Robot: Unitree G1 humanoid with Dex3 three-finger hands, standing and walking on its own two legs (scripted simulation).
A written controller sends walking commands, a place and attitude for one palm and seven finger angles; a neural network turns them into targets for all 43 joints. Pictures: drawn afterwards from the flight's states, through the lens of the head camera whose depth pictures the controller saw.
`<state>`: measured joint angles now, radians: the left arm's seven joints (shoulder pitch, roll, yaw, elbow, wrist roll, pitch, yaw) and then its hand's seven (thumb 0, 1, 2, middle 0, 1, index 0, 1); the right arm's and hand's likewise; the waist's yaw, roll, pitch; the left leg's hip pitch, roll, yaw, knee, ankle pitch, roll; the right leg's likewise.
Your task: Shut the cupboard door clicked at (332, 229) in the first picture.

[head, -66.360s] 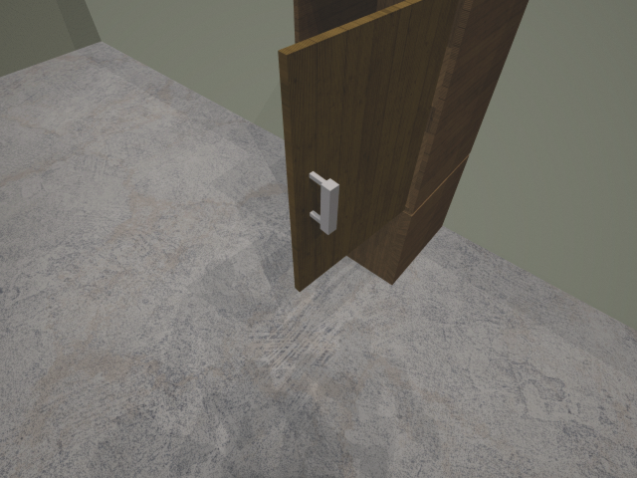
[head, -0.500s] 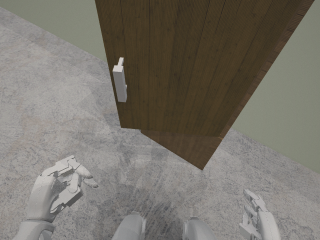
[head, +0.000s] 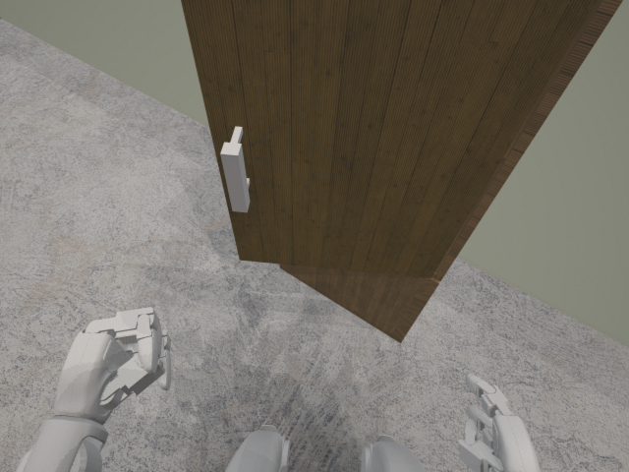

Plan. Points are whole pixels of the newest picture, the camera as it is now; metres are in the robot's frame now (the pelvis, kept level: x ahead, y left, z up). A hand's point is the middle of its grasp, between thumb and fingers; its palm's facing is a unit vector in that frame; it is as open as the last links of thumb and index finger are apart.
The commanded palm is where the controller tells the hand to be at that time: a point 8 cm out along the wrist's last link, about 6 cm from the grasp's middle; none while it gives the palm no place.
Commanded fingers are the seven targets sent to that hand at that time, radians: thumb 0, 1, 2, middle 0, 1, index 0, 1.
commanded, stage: raise the hand and make a fist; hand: left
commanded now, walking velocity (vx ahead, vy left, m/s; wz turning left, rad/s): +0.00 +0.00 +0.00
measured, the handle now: (239, 170) +0.51 +0.16 +0.06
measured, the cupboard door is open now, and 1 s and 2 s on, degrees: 29 29 29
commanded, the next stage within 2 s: bring the fist close to the handle in 0.40 s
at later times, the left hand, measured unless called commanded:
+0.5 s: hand (176, 366) +0.22 +0.17 +0.06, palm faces -0.01 -1.00 -0.03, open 3.1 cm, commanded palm +0.20 +0.22 +0.06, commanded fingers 0.00 0.90 0.90 -1.30 -1.50 -1.30 -1.50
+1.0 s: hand (220, 290) +0.31 +0.14 +0.06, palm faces -0.03 -1.00 -0.02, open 3.1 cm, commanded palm +0.30 +0.20 +0.06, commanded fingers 0.00 0.90 0.90 -1.30 -1.50 -1.30 -1.50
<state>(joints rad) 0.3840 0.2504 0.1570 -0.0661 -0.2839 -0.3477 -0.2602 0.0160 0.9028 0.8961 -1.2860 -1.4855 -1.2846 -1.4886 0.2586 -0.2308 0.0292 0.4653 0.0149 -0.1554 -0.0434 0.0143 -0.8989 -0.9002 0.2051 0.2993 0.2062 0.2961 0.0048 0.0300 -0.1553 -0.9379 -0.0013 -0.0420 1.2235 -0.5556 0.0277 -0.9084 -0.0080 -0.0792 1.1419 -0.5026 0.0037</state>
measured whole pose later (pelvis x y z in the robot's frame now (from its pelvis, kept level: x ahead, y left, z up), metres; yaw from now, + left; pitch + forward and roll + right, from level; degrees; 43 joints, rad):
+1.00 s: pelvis +0.00 -0.02 +0.01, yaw +0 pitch +16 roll -2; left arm 0.00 0.21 0.11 0.24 -0.22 -0.34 -0.16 0.02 0.90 0.90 -1.30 -1.50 -1.30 -1.50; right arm 0.27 -0.24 0.02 0.53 0.02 -0.10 -0.04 0.01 -0.90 -0.90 0.20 0.30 0.20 0.30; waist -0.03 0.03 -0.15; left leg -0.91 0.00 -0.02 1.16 -0.53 0.01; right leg -0.91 0.00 -0.06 1.12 -0.49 -0.02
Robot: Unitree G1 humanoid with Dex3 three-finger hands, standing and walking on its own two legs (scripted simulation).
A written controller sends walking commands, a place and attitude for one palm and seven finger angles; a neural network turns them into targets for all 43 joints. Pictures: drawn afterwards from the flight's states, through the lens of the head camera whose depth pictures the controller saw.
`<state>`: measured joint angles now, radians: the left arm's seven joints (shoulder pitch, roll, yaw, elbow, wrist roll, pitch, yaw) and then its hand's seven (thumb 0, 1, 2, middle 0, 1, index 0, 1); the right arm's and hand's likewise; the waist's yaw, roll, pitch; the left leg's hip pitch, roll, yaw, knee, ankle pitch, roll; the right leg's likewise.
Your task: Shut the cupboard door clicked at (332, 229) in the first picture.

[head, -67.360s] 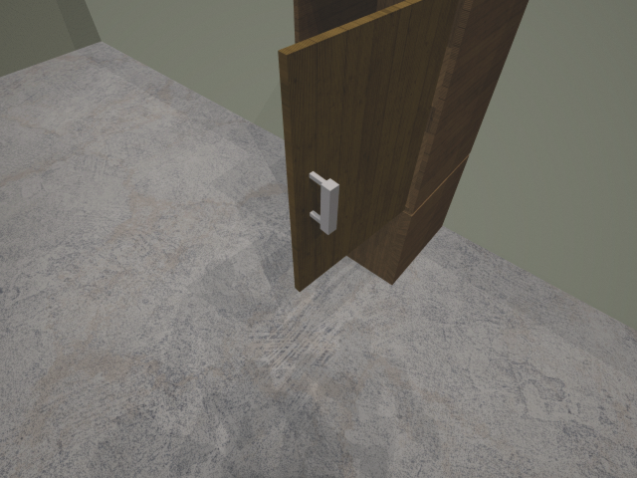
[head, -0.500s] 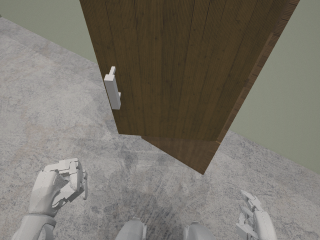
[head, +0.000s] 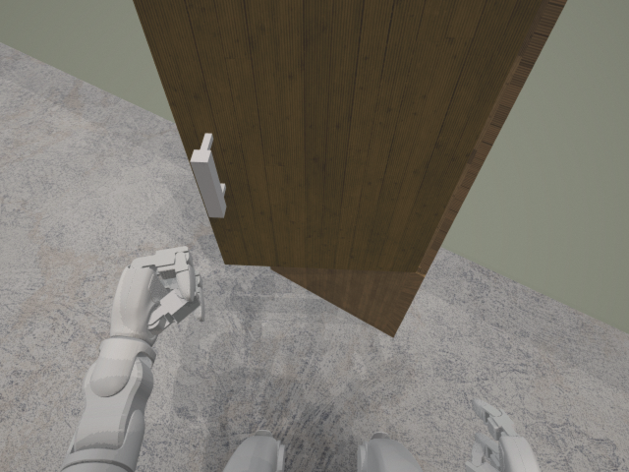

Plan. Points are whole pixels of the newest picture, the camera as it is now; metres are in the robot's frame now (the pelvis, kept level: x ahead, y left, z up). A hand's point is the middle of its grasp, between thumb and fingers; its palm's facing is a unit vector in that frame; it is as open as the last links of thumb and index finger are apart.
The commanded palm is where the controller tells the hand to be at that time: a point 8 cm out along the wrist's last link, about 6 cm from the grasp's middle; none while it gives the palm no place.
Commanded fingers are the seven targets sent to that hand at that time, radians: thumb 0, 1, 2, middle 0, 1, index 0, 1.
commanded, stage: bring the fist close to the handle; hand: left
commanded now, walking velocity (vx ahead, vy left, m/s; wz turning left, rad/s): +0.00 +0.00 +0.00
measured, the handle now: (212, 176) +0.51 +0.18 +0.05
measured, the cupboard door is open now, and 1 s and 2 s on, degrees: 29 29 16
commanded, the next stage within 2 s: push the door shut along its arc in 0.90 s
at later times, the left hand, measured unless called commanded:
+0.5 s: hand (226, 229) +0.41 +0.14 +0.06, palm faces +0.00 -1.00 -0.02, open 3.1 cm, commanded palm +0.39 +0.19 +0.05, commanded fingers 0.00 0.90 0.90 -1.30 -1.50 -1.30 -1.50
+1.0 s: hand (226, 225) +0.42 +0.14 +0.05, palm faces +0.00 -1.00 -0.01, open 3.1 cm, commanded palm +0.40 +0.19 +0.05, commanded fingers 0.00 0.90 0.90 -1.30 -1.50 -1.30 -1.50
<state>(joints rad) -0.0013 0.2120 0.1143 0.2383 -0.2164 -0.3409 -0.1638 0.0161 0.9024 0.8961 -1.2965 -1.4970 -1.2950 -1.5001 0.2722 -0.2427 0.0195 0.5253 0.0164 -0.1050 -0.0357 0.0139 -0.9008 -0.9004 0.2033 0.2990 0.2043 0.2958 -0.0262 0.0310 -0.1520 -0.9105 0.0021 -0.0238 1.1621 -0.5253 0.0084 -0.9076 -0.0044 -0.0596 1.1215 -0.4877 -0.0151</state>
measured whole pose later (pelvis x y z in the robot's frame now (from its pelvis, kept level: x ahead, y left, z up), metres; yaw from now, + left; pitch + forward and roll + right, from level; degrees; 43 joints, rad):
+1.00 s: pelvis -0.01 +0.00 +0.00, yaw -1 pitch +19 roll -1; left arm -0.55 0.24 0.22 0.86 -0.14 -0.49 -0.11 0.02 0.90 0.90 -1.30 -1.50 -1.30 -1.50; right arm 0.29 -0.25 0.00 0.62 0.00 -0.02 -0.01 0.01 -0.90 -0.90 0.20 0.30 0.20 0.30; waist -0.08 0.02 -0.14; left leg -0.97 0.01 0.00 1.14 -0.49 0.01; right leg -0.98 0.00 -0.04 1.11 -0.45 -0.02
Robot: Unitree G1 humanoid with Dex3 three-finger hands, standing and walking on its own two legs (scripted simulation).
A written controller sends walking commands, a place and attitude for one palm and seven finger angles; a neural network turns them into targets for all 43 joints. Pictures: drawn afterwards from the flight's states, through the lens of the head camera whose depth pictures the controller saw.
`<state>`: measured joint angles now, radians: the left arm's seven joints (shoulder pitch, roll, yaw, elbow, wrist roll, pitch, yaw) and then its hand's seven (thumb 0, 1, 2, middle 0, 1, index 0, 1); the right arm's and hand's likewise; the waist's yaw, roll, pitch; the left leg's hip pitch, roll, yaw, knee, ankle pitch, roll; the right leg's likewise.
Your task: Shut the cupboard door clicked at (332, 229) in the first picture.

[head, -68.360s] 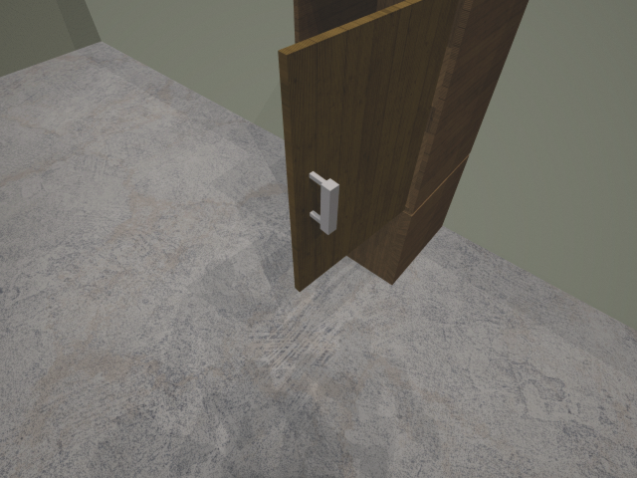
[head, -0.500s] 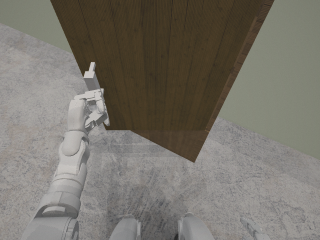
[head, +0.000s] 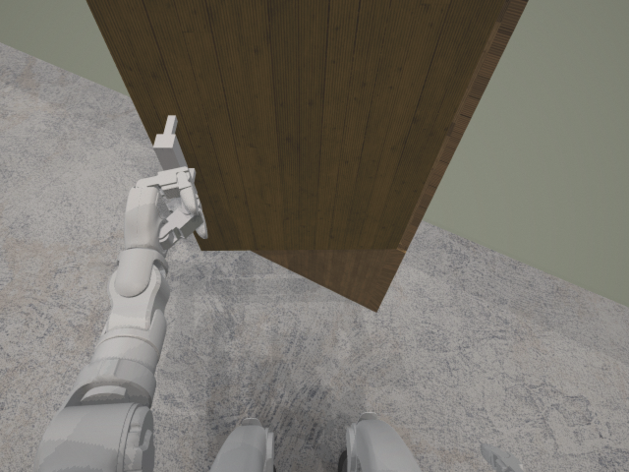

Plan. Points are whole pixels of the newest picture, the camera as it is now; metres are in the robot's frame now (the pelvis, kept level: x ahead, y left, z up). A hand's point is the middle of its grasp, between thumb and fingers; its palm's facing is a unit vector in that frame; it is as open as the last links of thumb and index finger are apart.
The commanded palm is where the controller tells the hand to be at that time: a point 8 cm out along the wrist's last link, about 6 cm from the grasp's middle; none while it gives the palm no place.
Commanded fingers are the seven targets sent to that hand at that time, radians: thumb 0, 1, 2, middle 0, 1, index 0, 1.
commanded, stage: push the door shut along its arc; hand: left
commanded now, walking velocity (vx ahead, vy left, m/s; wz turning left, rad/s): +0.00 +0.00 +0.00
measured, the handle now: (180, 161) +0.52 +0.19 +0.05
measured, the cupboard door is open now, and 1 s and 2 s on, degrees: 29 16 6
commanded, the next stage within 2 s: pull the fist back off the door in 1.56 s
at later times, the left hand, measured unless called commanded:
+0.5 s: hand (203, 187) +0.47 +0.14 +0.06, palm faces -0.09 -1.00 -0.03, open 3.1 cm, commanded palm +0.46 +0.19 +0.05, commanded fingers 0.00 0.90 0.90 -1.30 -1.50 -1.30 -1.50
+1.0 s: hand (226, 150) +0.53 +0.12 +0.06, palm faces -0.23 -0.97 -0.02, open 3.1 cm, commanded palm +0.53 +0.16 +0.05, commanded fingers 0.00 0.90 0.90 -1.30 -1.50 -1.30 -1.50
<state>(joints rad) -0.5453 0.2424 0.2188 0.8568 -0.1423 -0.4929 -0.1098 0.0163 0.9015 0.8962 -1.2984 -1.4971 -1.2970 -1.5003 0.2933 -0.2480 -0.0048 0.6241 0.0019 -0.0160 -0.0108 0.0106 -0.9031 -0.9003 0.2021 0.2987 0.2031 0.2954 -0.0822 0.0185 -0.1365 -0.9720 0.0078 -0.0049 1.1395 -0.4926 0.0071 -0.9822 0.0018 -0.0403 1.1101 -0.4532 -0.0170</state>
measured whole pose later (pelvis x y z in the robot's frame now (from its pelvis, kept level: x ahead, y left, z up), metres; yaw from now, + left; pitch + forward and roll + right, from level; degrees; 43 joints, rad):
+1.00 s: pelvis -0.01 +0.01 -0.03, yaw -1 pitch +26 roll -4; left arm -1.11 0.51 0.27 1.27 -0.08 -0.38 -0.31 0.02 0.90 0.90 -1.30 -1.50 -1.30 -1.50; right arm 0.37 -0.27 0.04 0.65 -0.01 -0.03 0.00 0.01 -0.90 -0.90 0.20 0.30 0.20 0.30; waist -0.23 0.05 -0.13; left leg -1.24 0.02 -0.03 1.30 -0.52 0.02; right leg -1.22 0.02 -0.07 1.21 -0.45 -0.01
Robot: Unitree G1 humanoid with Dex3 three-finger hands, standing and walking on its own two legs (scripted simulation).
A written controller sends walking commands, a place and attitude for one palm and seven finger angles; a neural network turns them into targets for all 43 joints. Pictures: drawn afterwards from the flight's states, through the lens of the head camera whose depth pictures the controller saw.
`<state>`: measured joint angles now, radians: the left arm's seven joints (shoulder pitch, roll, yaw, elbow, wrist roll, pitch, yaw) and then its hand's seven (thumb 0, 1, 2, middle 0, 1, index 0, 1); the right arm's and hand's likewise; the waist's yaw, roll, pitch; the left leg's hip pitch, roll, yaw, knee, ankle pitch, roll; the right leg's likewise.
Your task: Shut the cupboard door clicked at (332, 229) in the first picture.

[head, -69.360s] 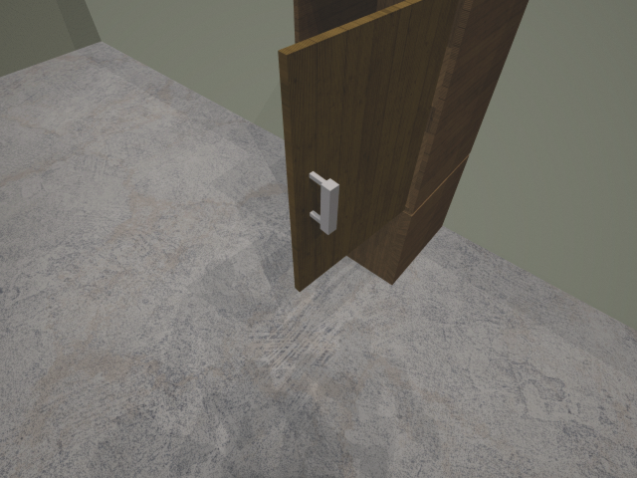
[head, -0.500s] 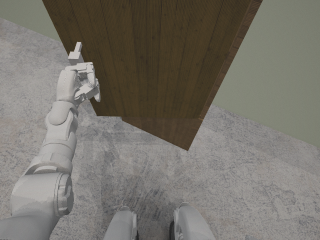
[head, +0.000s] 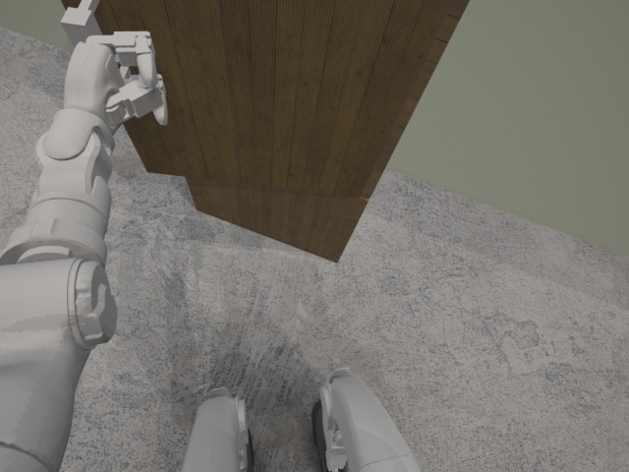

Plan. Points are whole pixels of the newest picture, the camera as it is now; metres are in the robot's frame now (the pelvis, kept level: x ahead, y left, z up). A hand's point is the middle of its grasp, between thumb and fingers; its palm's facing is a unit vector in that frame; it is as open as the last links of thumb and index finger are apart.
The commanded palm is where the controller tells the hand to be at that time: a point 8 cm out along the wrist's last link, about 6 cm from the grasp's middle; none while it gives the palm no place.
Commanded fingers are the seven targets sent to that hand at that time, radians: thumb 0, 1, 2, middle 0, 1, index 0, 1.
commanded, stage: push the door shut along its arc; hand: left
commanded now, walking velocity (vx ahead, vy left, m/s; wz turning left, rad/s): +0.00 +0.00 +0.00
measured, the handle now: (104, 51) +0.62 +0.18 +0.08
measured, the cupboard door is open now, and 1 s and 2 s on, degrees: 16 6 6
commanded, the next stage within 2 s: pull the fist back off the door in 0.56 s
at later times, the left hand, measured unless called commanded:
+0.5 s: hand (189, 53) +0.60 +0.09 +0.10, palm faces -0.34 -0.94 -0.01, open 3.1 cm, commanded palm +0.61 +0.11 +0.08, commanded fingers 0.00 0.90 0.90 -1.30 -1.50 -1.30 -1.50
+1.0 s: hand (206, 55) +0.62 +0.07 +0.08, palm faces +0.05 -1.00 -0.01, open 3.0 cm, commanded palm +0.58 +0.11 +0.08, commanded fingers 0.00 0.90 0.90 -1.30 -1.50 -1.30 -1.50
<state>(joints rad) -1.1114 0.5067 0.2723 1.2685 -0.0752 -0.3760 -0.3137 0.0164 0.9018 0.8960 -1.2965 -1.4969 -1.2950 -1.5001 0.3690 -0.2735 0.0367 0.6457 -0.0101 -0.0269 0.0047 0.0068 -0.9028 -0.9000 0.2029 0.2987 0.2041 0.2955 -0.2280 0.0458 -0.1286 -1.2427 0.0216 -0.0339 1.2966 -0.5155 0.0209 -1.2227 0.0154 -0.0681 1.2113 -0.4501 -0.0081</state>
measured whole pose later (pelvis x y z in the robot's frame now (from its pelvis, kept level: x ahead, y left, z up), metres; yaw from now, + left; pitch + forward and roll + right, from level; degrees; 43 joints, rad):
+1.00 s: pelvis +0.02 -0.01 +0.01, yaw -1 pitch +31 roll -4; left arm -1.21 0.42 0.37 1.26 0.08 -0.33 0.11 0.01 0.88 0.89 -1.29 -1.50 -1.29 -1.50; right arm 0.45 -0.21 0.04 0.63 -0.09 0.02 0.10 0.00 -0.90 -0.90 0.20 0.30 0.20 0.30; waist -0.29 0.07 -0.13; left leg -1.27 0.04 -0.03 1.26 -0.54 0.01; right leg -1.26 0.04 -0.06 1.18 -0.46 -0.01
